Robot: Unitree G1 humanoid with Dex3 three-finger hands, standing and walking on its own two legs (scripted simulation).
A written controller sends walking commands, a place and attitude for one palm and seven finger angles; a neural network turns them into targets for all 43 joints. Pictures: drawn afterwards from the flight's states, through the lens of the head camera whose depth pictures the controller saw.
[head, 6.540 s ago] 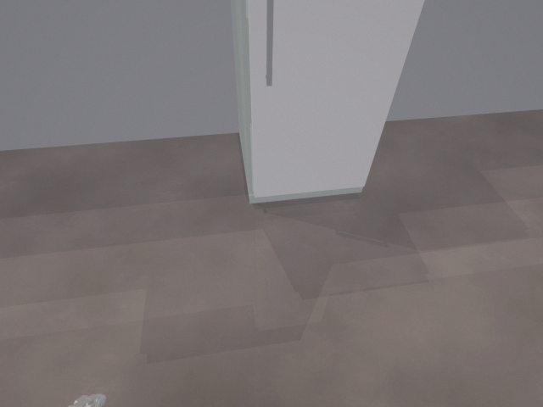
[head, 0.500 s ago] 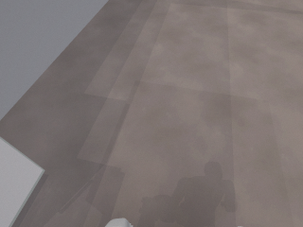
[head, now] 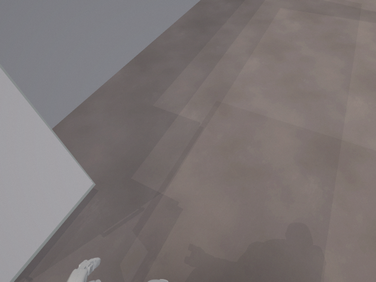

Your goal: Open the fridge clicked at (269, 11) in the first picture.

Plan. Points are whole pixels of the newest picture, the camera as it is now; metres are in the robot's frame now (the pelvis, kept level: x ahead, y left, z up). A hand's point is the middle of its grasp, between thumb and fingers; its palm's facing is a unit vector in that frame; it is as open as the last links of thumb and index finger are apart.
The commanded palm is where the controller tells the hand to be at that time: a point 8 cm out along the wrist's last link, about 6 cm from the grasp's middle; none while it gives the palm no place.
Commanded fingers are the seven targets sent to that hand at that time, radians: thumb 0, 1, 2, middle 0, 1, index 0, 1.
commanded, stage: turn to face it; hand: left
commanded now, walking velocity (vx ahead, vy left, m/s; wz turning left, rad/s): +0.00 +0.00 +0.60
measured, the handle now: out of the picture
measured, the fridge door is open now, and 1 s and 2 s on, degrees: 0 0 0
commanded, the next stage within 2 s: take the last steps up to it in 1.74 s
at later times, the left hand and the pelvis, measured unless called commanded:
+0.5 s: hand out of the picture -0.04 +0.25 -0.17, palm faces +0.36 -0.89 -0.27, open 7.4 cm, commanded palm none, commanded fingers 0.00 0.90 0.90 -0.20 -0.30 -0.20 -0.30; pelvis -0.01 +0.03 +0.00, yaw +19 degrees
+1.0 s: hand out of the picture -0.01 +0.20 -0.12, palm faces +0.58 -0.76 -0.30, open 7.4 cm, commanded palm none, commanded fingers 0.00 0.90 0.90 -0.20 -0.30 -0.20 -0.30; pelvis +0.01 -0.02 +0.01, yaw +37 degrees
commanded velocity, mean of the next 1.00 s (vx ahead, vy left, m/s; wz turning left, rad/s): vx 0.00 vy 0.00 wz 0.60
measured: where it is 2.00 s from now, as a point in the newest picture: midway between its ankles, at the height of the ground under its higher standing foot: outside the picture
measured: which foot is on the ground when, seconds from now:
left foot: up 0.00-0.40, down 0.42-0.84, up 0.86-1.00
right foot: down 0.00-0.42, up 0.44-0.82, down 0.84-1.00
